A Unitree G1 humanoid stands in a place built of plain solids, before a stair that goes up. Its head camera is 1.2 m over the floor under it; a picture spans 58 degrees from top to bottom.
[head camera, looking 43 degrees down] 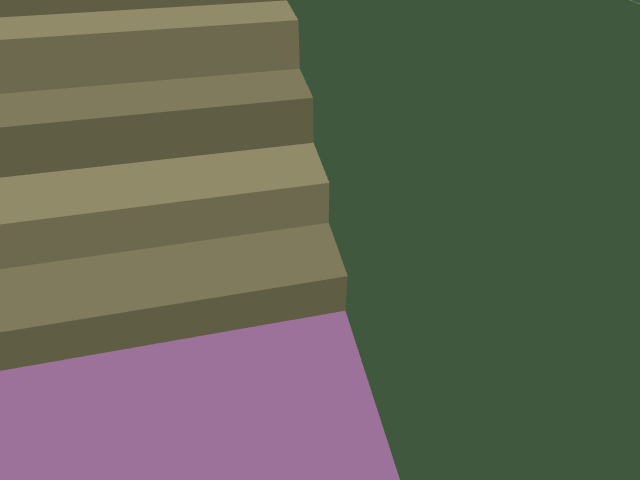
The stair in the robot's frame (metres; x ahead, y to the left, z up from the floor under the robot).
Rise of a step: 0.18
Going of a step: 0.26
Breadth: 1.19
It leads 12 degrees to the left of straight ahead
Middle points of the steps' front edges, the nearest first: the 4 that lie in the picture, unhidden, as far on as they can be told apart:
0.80 0.49 0.18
1.06 0.55 0.36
1.32 0.60 0.53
1.58 0.66 0.71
